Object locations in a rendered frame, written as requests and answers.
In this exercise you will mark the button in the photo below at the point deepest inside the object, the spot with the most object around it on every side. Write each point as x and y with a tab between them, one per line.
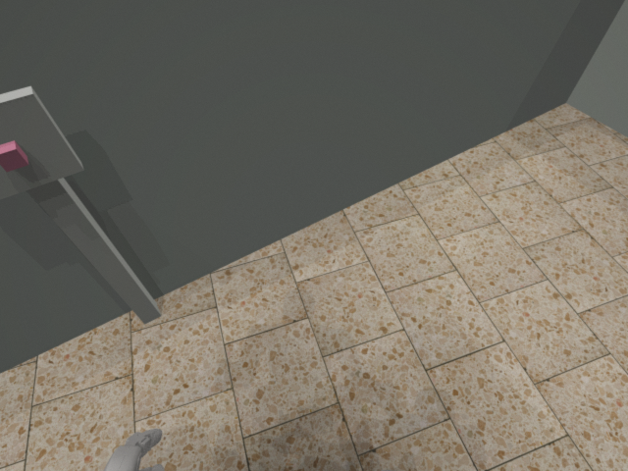
12	157

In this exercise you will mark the robot left hand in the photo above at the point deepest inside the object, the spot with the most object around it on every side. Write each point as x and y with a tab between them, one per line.
127	457

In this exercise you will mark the panel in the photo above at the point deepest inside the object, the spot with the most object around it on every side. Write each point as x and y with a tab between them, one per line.
25	120

